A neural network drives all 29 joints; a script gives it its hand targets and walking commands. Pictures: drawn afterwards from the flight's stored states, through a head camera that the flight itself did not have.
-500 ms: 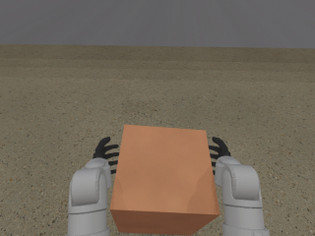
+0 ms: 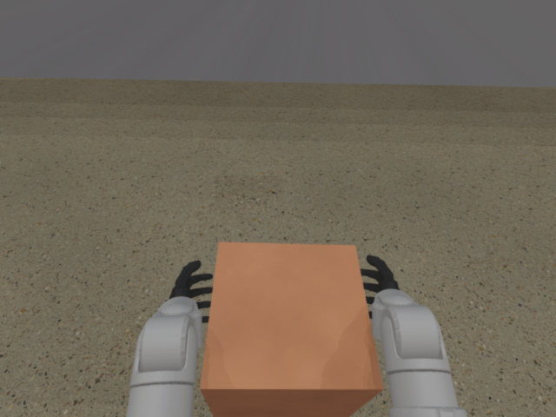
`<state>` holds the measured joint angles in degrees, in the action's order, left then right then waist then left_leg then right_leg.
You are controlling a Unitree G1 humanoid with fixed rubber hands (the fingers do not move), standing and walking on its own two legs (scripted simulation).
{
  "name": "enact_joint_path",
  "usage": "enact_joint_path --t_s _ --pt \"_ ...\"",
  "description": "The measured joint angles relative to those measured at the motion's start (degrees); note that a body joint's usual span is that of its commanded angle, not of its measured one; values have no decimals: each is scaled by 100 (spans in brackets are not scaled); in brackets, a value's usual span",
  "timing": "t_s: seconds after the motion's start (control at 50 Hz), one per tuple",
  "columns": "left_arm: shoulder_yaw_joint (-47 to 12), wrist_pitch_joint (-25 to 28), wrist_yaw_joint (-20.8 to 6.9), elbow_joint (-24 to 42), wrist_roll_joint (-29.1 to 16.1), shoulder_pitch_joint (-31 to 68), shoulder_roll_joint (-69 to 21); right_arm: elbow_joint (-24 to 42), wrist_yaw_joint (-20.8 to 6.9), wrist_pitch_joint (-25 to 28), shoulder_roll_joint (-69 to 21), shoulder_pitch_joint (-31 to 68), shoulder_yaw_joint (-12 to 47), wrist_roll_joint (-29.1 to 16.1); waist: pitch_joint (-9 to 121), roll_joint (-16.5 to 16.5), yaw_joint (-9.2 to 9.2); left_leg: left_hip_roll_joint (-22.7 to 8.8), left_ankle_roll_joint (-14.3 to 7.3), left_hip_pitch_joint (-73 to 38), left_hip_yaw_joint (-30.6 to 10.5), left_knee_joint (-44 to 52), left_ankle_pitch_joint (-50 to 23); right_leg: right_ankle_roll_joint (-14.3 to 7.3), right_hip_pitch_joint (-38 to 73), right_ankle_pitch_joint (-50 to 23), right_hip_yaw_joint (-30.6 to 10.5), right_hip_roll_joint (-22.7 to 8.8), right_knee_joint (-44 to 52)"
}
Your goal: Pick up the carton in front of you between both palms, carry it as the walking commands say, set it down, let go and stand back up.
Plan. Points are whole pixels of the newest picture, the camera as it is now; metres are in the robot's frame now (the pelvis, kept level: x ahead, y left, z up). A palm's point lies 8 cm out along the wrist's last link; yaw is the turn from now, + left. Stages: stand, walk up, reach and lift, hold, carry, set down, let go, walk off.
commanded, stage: carry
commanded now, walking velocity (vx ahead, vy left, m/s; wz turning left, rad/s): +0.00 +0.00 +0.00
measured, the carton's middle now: (283, 338) +0.28 +0.00 -0.04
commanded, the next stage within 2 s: hold in 0.86 s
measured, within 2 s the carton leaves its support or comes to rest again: neither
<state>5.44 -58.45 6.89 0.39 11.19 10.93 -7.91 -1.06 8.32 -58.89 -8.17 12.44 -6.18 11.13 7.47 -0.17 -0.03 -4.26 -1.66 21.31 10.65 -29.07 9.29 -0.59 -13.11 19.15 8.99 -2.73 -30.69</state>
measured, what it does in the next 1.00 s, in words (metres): stands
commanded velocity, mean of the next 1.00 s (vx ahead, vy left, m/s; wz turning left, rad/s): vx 0.00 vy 0.00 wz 0.00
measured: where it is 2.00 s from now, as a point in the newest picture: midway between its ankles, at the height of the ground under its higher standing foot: outside the picture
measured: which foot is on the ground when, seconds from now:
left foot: down 0.00-1.00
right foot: down 0.00-1.00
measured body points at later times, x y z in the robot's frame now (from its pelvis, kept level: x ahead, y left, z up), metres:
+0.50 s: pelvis -0.01 -0.01 +0.00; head -0.03 +0.00 +0.45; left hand +0.30 +0.14 +0.03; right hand +0.30 -0.16 +0.04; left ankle +0.07 +0.11 -0.73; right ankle -0.03 -0.10 -0.73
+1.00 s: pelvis -0.01 -0.01 +0.01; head -0.03 +0.00 +0.46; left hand +0.29 +0.12 +0.03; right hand +0.28 -0.18 +0.04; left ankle +0.07 +0.12 -0.73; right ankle -0.03 -0.11 -0.73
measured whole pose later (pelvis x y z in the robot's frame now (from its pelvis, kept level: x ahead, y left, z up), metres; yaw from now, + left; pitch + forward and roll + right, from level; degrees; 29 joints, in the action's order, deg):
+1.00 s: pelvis -0.01 -0.01 +0.01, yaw -4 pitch -5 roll +0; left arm 8.8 -42.3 1.3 -8.3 14.0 10.3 -7.8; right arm -13.4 1.2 -39.2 -8.4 13.4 -10.7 15.1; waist -1.2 -1.2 -0.7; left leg -1.9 1.2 11.5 1.1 -22.7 6.6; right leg -1.8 -5.0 15.7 3.4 0.4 -25.2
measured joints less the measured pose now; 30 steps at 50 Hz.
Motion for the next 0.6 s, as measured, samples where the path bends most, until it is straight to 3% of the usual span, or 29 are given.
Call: enact_joint_path --t_s 0.2,0.38,0.6 --pt "175 980 -381 -702 243 -76 11 -621 -566 1019 22 -137 -167 275 -8 8 10 -25 14 53 -14 18 -71 -27 -77 -37 2 22 -34" --pt "587 1871 -516 -1563 510 317 -61 -1475 -722 1945 -53 242 -574 487 -111 13 38 -48 29 97 -33 37 -136 -57 -139 -73 7 46 -55" --pt "427 1704 -457 -1161 300 158 -29 -1059 -646 1793 -18 84 -428 315 -117 0 0 -63 65 102 -44 -7 -94 -74 -148 -15 4 52 -109"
